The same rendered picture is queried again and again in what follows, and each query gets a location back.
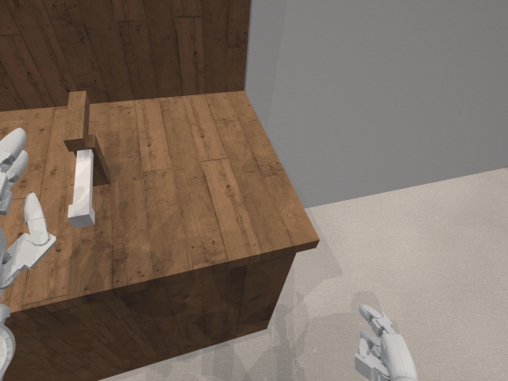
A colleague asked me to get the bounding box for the right robot hand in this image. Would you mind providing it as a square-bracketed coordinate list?
[355, 304, 418, 381]

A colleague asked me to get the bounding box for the tap lever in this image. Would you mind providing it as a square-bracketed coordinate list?
[67, 149, 95, 229]

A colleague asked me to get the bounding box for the robot left forearm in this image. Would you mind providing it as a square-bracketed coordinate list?
[0, 304, 16, 381]

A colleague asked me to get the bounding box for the counter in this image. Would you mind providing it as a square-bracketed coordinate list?
[0, 0, 320, 381]

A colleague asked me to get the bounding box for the left robot hand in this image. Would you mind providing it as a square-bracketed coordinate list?
[0, 128, 56, 301]

